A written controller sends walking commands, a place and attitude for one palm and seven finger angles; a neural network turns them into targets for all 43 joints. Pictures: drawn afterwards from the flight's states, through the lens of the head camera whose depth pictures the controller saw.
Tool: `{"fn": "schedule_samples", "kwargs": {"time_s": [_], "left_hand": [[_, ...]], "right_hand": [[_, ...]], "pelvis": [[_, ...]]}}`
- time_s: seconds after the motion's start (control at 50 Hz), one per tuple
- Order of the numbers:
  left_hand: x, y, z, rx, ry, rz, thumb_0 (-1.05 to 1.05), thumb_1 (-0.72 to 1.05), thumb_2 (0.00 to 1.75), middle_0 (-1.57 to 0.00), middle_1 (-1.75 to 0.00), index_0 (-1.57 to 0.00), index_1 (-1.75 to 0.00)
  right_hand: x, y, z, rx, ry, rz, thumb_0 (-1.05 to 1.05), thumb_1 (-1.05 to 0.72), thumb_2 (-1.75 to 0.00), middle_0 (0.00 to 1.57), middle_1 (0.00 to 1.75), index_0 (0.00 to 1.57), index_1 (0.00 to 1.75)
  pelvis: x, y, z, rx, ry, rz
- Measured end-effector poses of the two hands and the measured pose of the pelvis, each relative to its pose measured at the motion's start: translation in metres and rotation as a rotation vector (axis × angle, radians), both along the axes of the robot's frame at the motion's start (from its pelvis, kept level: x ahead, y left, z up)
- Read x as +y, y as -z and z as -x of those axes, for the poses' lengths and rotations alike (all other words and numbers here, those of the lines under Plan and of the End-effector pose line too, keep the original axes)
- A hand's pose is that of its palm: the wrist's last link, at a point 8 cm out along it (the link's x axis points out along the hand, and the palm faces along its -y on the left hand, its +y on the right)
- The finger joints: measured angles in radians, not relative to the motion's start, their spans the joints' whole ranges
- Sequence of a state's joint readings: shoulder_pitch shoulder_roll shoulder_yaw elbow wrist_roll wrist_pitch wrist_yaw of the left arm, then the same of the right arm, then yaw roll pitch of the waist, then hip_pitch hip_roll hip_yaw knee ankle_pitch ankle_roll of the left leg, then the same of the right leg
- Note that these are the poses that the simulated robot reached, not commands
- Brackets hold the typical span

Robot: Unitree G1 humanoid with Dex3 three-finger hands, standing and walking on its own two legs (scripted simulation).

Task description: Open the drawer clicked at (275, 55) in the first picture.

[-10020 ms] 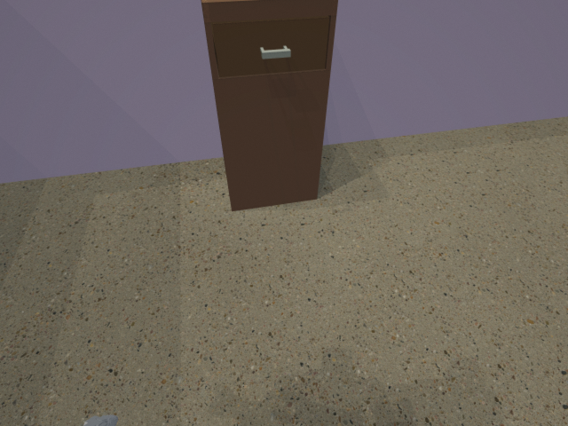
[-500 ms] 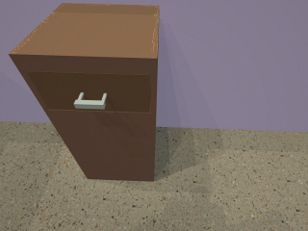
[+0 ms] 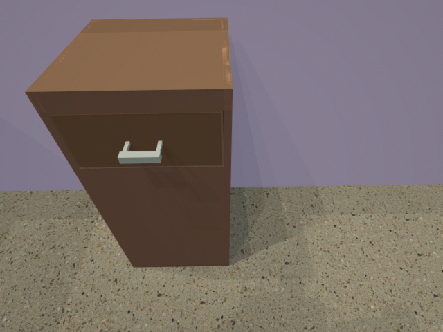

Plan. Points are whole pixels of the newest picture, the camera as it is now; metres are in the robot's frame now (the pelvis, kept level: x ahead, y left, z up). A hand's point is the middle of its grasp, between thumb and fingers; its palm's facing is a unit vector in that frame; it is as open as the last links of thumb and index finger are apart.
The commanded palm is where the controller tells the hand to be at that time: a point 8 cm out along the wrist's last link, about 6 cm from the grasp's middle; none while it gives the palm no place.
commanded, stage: come to a stop and stand still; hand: left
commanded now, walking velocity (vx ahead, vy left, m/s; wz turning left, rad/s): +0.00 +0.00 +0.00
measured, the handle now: (141, 151) +0.52 +0.23 +0.02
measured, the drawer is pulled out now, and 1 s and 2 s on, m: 0.00 0.00 0.00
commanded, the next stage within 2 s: look again from close up in 0.08 s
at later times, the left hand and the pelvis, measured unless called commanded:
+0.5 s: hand out of the picture -0.01 +0.13 -0.17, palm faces +0.02 -0.99 -0.16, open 7.3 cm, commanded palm none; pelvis +0.01 -0.02 +0.00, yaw +0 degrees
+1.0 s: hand out of the picture +0.14 +0.17 -0.06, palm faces -0.05 -0.77 -0.64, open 7.4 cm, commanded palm +0.12 +0.18 -0.04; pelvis +0.00 -0.04 +0.00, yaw +0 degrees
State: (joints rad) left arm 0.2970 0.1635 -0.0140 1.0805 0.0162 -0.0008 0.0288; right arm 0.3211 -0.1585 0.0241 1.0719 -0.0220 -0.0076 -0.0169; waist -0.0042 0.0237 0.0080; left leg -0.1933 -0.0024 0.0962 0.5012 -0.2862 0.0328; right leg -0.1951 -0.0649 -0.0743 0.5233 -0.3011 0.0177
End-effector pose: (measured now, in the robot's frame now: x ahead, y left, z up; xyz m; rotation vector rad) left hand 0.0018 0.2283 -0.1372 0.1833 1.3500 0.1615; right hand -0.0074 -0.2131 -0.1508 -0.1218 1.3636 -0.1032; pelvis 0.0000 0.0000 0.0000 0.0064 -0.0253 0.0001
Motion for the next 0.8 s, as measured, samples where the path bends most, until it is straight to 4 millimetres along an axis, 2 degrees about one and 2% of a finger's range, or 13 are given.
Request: {"fn": "schedule_samples", "kwargs": {"time_s": [0.1, 0.22, 0.5, 0.8], "left_hand": [[0.0, -0.003, 0.0, 0.012, 0.005, -0.003, 0.0, 0.91, 0.9, -0.19, -0.3, -0.2, -0.3], [-0.012, -0.001, 0.004, 0.033, -0.005, 0.017, 0.0, 0.91, 0.9, -0.19, -0.3, -0.2, -0.3], [-0.046, 0.005, 0.013, 0.073, -0.028, 0.068, 0.0, 0.92, 0.9, -0.2, -0.3, -0.2, -0.3], [-0.06, 0.003, 0.008, 0.063, -0.033, 0.054, 0.0, 0.91, 0.9, -0.2, -0.3, -0.2, -0.3]], "right_hand": [[0.006, 0.0, 0.009, 0.031, 0.007, -0.02, 0.0, -0.92, -0.89, 0.2, 0.3, 0.2, 0.3], [0.003, -0.001, 0.013, 0.055, 0.012, -0.021, 0.0, -0.91, -0.89, 0.2, 0.3, 0.2, 0.3], [-0.019, -0.005, -0.007, 0.043, 0.009, 0.011, 0.0, -0.91, -0.89, 0.2, 0.3, 0.2, 0.3], [-0.036, -0.004, -0.012, 0.049, 0.008, 0.008, 0.0, -0.92, -0.89, 0.2, 0.3, 0.2, 0.3]], "pelvis": [[-0.001, -0.002, 0.0, 0.01, 0.003, -0.007], [-0.005, -0.003, -0.003, 0.014, 0.003, -0.009], [-0.022, -0.004, -0.012, 0.011, 0.001, -0.008], [-0.039, -0.004, -0.016, 0.011, -0.003, -0.009]]}}
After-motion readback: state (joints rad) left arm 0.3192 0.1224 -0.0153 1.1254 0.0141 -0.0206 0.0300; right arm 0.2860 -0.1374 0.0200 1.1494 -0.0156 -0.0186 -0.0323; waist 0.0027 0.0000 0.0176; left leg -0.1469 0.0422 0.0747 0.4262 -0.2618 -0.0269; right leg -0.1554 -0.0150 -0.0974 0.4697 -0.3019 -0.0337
